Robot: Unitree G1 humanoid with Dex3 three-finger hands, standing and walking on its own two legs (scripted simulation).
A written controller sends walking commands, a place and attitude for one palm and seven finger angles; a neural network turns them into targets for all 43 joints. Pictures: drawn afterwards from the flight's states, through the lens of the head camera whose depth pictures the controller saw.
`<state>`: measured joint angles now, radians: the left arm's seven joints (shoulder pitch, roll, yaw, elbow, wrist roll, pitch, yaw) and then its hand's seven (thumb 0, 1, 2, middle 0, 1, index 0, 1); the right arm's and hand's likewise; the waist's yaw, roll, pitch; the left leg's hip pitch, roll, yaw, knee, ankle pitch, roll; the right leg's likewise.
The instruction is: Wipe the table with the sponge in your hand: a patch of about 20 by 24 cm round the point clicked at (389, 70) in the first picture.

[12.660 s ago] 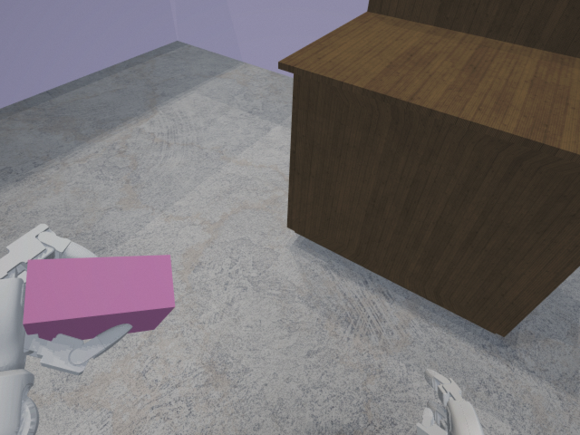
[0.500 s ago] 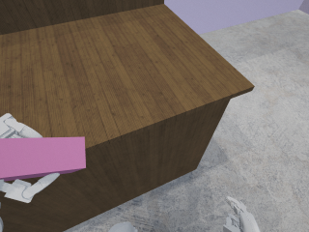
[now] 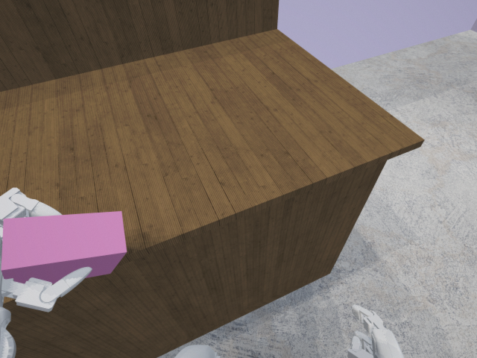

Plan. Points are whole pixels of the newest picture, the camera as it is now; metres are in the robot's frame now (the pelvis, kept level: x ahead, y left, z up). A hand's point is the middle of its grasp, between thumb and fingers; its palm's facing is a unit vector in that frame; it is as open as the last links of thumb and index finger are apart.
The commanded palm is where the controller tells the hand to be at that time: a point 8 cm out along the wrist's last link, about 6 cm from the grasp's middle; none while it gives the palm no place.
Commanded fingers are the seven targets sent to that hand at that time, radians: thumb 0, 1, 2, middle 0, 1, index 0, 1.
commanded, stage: shuffle to correct the standing spot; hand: left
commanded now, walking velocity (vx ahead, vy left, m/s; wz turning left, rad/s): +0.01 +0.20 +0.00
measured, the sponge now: (83, 248) +0.23 +0.22 +0.14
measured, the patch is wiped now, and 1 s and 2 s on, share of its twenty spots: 0.00 0.00 0.00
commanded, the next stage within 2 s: come to a stop and stand still in 0.04 s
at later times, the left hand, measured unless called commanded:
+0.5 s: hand out of the picture +0.16 +0.32 +0.18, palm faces +0.43 -0.81 -0.41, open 9.7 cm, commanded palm +0.11 +0.36 +0.18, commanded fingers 0.00 0.10 1.30 -1.20 -1.60 -1.20 -1.60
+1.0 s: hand out of the picture +0.19 +0.36 +0.22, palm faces +0.51 -0.78 -0.37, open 9.7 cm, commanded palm +0.10 +0.36 +0.18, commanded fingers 0.00 0.10 1.30 -1.20 -1.60 -1.20 -1.60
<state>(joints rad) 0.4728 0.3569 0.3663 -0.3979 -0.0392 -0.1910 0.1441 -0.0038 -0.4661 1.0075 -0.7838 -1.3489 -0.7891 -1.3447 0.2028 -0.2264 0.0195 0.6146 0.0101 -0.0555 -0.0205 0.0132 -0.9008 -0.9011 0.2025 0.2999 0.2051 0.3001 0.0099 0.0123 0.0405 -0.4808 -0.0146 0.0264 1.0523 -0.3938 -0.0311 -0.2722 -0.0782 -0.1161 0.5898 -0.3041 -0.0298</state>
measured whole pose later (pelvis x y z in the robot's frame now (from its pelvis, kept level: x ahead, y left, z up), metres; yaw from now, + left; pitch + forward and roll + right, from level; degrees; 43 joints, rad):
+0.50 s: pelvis -0.05 +0.07 +0.00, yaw +0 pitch -1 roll +0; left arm 0.46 0.36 0.36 -0.52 -0.04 -0.16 0.14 0.00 -0.47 1.01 -0.78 -1.35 -0.79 -1.34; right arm 0.22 -0.12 0.06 0.61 0.00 -0.11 -0.02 0.01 -0.90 -0.90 0.20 0.30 0.21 0.30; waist 0.02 0.00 0.03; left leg -0.33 0.07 0.07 0.54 -0.20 -0.03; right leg -0.23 0.05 -0.09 0.54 -0.32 -0.04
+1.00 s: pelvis -0.06 +0.08 +0.00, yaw +0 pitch +0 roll -1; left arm 0.17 0.48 0.46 -0.34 -0.06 -0.25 0.13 0.00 -0.47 1.01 -0.78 -1.35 -0.79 -1.34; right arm 0.21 -0.23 0.05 0.58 0.00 -0.16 0.00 0.01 -0.90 -0.90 0.20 0.30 0.20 0.30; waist 0.03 0.00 0.05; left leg -0.31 0.05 0.07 0.57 -0.26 0.00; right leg -0.25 0.07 -0.09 0.50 -0.25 -0.07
